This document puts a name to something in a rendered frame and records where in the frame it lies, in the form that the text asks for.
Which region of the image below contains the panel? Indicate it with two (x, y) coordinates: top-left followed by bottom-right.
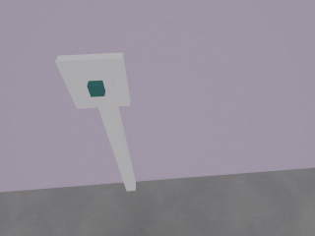
(55, 52), (136, 192)

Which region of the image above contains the button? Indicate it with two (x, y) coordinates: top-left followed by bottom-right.
(87, 80), (105, 97)

